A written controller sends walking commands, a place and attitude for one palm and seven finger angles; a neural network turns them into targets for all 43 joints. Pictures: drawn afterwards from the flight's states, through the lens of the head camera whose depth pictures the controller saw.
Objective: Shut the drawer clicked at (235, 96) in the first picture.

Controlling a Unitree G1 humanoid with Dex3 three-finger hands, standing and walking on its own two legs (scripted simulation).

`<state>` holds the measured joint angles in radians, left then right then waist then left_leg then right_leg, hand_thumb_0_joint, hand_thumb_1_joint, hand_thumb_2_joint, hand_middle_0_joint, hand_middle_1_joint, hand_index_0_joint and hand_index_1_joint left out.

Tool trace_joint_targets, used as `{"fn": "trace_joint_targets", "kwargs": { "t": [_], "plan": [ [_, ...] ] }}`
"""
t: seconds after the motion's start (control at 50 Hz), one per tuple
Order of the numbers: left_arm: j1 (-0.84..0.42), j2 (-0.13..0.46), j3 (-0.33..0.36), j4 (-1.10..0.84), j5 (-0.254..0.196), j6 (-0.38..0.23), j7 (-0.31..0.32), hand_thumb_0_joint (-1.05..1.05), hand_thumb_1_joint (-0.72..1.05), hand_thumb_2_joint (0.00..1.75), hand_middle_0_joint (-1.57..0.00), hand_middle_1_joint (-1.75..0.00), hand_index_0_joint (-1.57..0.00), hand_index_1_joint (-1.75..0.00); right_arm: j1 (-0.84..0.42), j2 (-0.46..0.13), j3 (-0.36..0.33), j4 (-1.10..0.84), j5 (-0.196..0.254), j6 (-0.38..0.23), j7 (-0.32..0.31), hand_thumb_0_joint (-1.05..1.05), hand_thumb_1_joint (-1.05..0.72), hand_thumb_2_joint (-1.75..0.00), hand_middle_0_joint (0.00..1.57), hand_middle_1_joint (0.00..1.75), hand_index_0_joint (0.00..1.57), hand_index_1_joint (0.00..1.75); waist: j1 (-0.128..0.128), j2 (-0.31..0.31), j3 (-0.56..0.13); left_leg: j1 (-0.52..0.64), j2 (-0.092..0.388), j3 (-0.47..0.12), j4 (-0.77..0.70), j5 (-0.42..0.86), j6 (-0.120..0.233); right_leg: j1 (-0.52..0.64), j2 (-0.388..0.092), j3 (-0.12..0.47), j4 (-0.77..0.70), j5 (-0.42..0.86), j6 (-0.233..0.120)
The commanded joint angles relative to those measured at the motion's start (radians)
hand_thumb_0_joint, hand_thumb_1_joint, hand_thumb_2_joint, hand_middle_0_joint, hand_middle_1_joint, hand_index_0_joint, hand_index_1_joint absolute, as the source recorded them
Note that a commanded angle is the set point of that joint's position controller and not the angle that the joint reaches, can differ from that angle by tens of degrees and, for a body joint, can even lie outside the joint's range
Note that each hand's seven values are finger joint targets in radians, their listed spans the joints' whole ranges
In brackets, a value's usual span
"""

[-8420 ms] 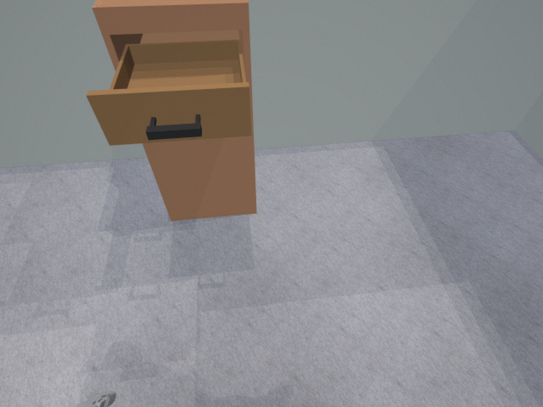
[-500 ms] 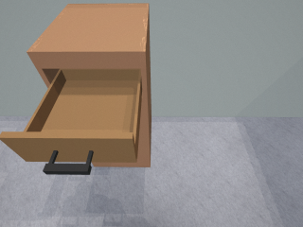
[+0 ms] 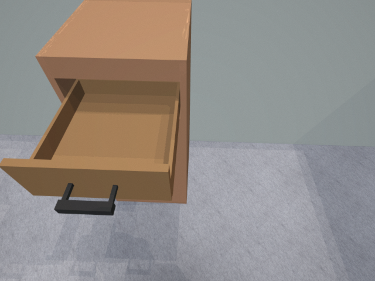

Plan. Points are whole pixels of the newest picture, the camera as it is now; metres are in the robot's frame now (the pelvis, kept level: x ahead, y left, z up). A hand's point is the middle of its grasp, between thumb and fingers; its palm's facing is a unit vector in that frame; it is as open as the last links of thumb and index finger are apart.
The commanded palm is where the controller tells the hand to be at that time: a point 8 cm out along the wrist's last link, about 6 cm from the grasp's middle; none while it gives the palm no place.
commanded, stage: look again from close up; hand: left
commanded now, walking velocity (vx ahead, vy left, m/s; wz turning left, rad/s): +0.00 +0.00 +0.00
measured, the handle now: (88, 198) +0.28 +0.25 +0.00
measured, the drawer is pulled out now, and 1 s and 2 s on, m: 0.30 0.29 0.29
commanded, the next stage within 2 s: raise the hand and make a fist in 0.42 s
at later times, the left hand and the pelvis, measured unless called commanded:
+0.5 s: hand out of the picture -0.01 +0.23 -0.17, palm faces +0.01 -0.98 -0.21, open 7.3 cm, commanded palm none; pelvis -0.02 +0.05 +0.00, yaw -1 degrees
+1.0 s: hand out of the picture +0.09 +0.21 -0.01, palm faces +0.19 -0.98 -0.11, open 5.7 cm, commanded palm +0.07 +0.27 -0.02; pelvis -0.04 +0.01 -0.07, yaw +2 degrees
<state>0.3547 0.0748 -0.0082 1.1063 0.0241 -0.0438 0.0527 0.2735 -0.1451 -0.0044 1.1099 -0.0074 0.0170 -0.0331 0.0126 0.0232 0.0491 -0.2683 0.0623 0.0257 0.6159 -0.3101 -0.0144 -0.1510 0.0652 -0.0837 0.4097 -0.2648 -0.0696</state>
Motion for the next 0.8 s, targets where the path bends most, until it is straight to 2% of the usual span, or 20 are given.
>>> {"fn": "trace_joint_targets", "kwargs": {
  "t": [0.0,0.06,0.1,0.16,0.24,0.28,0.42,0.48,0.5,0.52,0.54,0.56,0.58,0.6,0.64,0.66,0.68,0.72,0.74,0.78],
  "plan": [
    [0.051,0.180,0.030,-0.057,-0.001,-0.017,0.011,0.00,0.90,0.90,-0.20,-0.30,-0.20,-0.30,0.082,-0.024,-0.007,-0.085,0.006,-0.038,0.005,0.00,-0.90,-0.90,0.20,0.30,0.20,0.30,-0.046,-0.114,-0.137,0.020,-0.025,0.009,-0.075,0.022,0.023,0.100,-0.253,0.144,0.041,0.740,-0.044],
    [0.048,0.120,0.019,-0.059,-0.010,0.006,0.008,0.00,0.90,0.90,-0.20,-0.30,-0.20,-0.30,0.120,-0.080,-0.011,-0.070,-0.004,-0.057,0.000,0.00,-0.90,-0.90,0.20,0.30,0.20,0.30,-0.028,0.002,-0.080,0.094,0.072,-0.081,-0.153,0.361,0.061,-0.026,-0.153,0.109,0.064,0.258,0.012],
    [0.050,0.121,0.018,-0.052,-0.011,0.015,0.006,0.00,0.90,0.90,-0.20,-0.30,-0.20,-0.30,0.090,-0.089,-0.004,-0.069,-0.008,-0.051,-0.007,0.00,-0.90,-0.90,0.20,0.30,0.20,0.30,-0.016,0.069,-0.004,0.053,0.071,-0.095,-0.166,0.348,0.072,-0.051,-0.136,0.113,0.036,0.127,0.013],
    [0.042,0.134,0.017,-0.046,-0.007,0.025,-0.002,0.00,0.90,0.90,-0.20,-0.30,-0.20,-0.30,0.079,-0.093,0.001,-0.073,-0.007,-0.049,-0.004,0.00,-0.90,-0.90,0.20,0.30,0.20,0.30,-0.008,0.035,0.072,-0.007,0.064,-0.116,-0.228,0.228,0.077,-0.064,-0.129,0.111,0.016,0.037,0.019],
    [0.022,0.145,0.013,-0.052,-0.012,0.029,-0.010,0.00,0.90,0.90,-0.20,-0.30,-0.20,-0.30,0.076,-0.110,0.005,-0.073,-0.008,-0.049,-0.001,0.00,-0.90,-0.90,0.20,0.30,0.20,0.30,-0.008,-0.018,0.084,-0.019,0.049,-0.131,-0.285,0.083,0.078,-0.072,-0.137,0.116,0.003,0.000,0.022],
    [0.017,0.152,0.015,-0.056,-0.012,0.034,-0.012,0.00,0.90,0.90,-0.20,-0.30,-0.20,-0.30,0.077,-0.117,0.005,-0.067,-0.010,-0.050,0.000,0.00,-0.90,-0.90,0.20,0.30,0.20,0.30,-0.004,0.017,0.087,-0.034,0.055,-0.148,-0.326,0.017,0.079,-0.067,-0.134,0.103,0.017,-0.022,0.027],
    [0.011,0.160,0.013,-0.055,-0.011,0.035,-0.018,0.00,0.90,0.90,-0.20,-0.30,-0.20,-0.30,0.082,-0.128,0.005,-0.052,-0.008,-0.051,0.001,0.00,-0.90,-0.90,0.20,0.30,0.20,0.30,-0.001,-0.003,0.054,-0.009,0.061,-0.165,-0.365,-0.026,0.084,-0.066,-0.140,0.099,0.016,-0.006,0.033],
    [0.016,0.158,0.012,-0.048,-0.010,0.034,-0.018,0.00,0.90,0.90,-0.20,-0.30,-0.20,-0.30,0.088,-0.123,0.005,-0.039,-0.006,-0.053,0.001,0.00,-0.90,-0.90,0.20,0.30,0.20,0.30,-0.002,-0.006,0.040,0.009,0.059,-0.159,-0.364,-0.007,0.082,-0.066,-0.145,0.102,0.013,0.008,0.034],
    [0.049,0.182,0.001,-0.028,0.002,0.010,0.022,0.00,0.90,0.90,-0.20,-0.30,-0.20,-0.30,-0.003,-0.156,0.005,-0.114,0.003,-0.053,0.011,0.00,-0.90,-0.90,0.20,0.30,0.20,0.30,0.022,-0.133,0.094,-0.062,0.060,-0.087,-0.152,0.274,0.056,-0.089,-0.179,0.120,-0.023,0.206,0.054],
    [-0.649,0.441,0.188,-1.567,-0.189,-0.197,0.021,0.00,0.90,0.90,-0.22,-0.32,-0.22,-0.32,0.022,-0.305,-0.042,-0.463,0.051,-0.205,-0.029,0.00,-0.90,-0.90,0.20,0.30,0.20,0.30,-0.128,0.043,-0.472,0.309,-0.049,-0.081,-0.202,0.344,0.027,-0.052,-0.071,0.044,0.064,0.245,0.043],
    [-0.222,0.385,0.148,-1.356,-0.116,-0.146,0.049,0.00,0.90,0.90,-0.24,-0.34,-0.24,-0.34,-0.060,-0.221,0.012,-0.396,0.043,-0.310,-0.057,0.00,-0.90,-0.90,0.20,0.30,0.20,0.30,-0.014,0.203,-0.462,0.359,0.003,-0.068,-0.227,0.433,0.008,-0.102,-0.061,0.035,0.148,0.062,0.024],
    [-0.161,0.300,0.093,-1.263,-0.135,-0.096,0.109,0.00,0.90,0.90,-0.26,-0.37,-0.26,-0.37,-0.065,-0.226,-0.007,-0.323,0.044,-0.349,-0.057,0.00,-0.90,-0.90,0.20,0.30,0.20,0.30,-0.033,0.213,-0.392,0.269,0.002,-0.086,-0.251,0.369,-0.041,-0.164,-0.063,0.013,0.183,-0.031,0.031],
    [0.139,0.034,-0.062,-1.049,-0.136,-0.003,0.098,0.00,0.90,0.90,-0.28,-0.39,-0.28,-0.39,-0.022,-0.171,-0.008,-0.301,0.047,-0.351,-0.037,0.00,-0.90,-0.90,0.20,0.30,0.20,0.30,-0.048,0.132,-0.243,0.195,0.011,-0.103,-0.263,0.289,-0.023,-0.242,-0.073,0.007,0.187,-0.067,0.043],
    [0.003,0.059,-0.042,-1.232,-0.189,-0.027,0.081,0.00,0.90,0.90,-0.30,-0.41,-0.30,-0.41,-0.034,-0.213,-0.018,-0.370,0.048,-0.354,-0.033,0.00,-0.90,-0.90,0.20,0.30,0.20,0.30,-0.052,0.105,-0.137,0.100,0.001,-0.125,-0.246,0.206,-0.017,-0.234,-0.082,-0.005,0.182,-0.053,0.047],
    [0.043,0.134,0.037,-1.207,-0.167,-0.113,0.053,0.00,0.90,0.90,-0.34,-0.45,-0.34,-0.45,-0.070,-0.229,-0.044,-0.424,0.030,-0.370,-0.031,0.00,-0.90,-0.90,0.20,0.30,0.20,0.30,-0.064,-0.012,-0.072,-0.029,-0.031,-0.117,-0.146,0.074,0.002,-0.282,-0.075,-0.018,0.121,-0.045,0.043],
    [0.206,0.133,0.093,-1.132,-0.171,-0.151,0.029,0.00,0.90,0.90,-0.36,-0.47,-0.36,-0.47,-0.082,-0.225,-0.057,-0.454,0.026,-0.365,-0.022,0.00,-0.90,-0.90,0.20,0.30,0.20,0.30,-0.024,-0.087,-0.071,-0.077,-0.035,-0.099,-0.109,0.107,0.004,-0.273,-0.069,-0.030,0.127,-0.042,0.036],
    [0.311,0.077,0.060,-1.083,-0.178,-0.200,-0.013,0.00,0.90,0.90,-0.38,-0.50,-0.38,-0.50,-0.090,-0.218,-0.061,-0.486,0.021,-0.355,-0.007,0.00,-0.90,-0.90,0.20,0.30,0.20,0.30,-0.003,-0.206,-0.075,-0.127,-0.038,-0.088,-0.063,0.127,0.004,-0.314,-0.054,-0.047,0.170,-0.047,0.038],
    [0.454,0.020,0.050,-1.016,-0.217,-0.319,-0.124,0.00,0.90,0.90,-0.42,-0.54,-0.42,-0.54,-0.142,-0.210,-0.078,-0.555,0.016,-0.337,0.019,0.00,-0.90,-0.90,0.20,0.30,0.20,0.30,0.031,-0.315,-0.079,-0.242,-0.045,-0.061,0.033,0.128,0.000,-0.394,-0.044,-0.057,0.270,-0.052,0.040],
    [0.504,0.036,0.084,-1.021,-0.235,-0.384,-0.183,0.00,0.90,0.90,-0.44,-0.56,-0.44,-0.56,-0.158,-0.209,-0.091,-0.580,0.018,-0.326,0.034,0.00,-0.90,-0.90,0.20,0.30,0.20,0.30,0.048,-0.306,-0.098,-0.287,-0.053,-0.043,0.074,0.132,-0.005,-0.405,-0.044,-0.049,0.309,-0.022,0.038],
    [0.415,0.137,0.142,-1.225,-0.242,-0.500,-0.232,0.00,0.90,0.90,-0.48,-0.60,-0.48,-0.60,-0.165,-0.210,-0.091,-0.651,0.016,-0.326,0.054,0.00,-0.90,-0.90,0.20,0.30,0.20,0.30,0.072,-0.066,-0.232,-0.291,-0.067,-0.016,0.137,0.144,0.000,-0.397,-0.056,-0.007,0.386,0.008,0.024]
  ]
}}
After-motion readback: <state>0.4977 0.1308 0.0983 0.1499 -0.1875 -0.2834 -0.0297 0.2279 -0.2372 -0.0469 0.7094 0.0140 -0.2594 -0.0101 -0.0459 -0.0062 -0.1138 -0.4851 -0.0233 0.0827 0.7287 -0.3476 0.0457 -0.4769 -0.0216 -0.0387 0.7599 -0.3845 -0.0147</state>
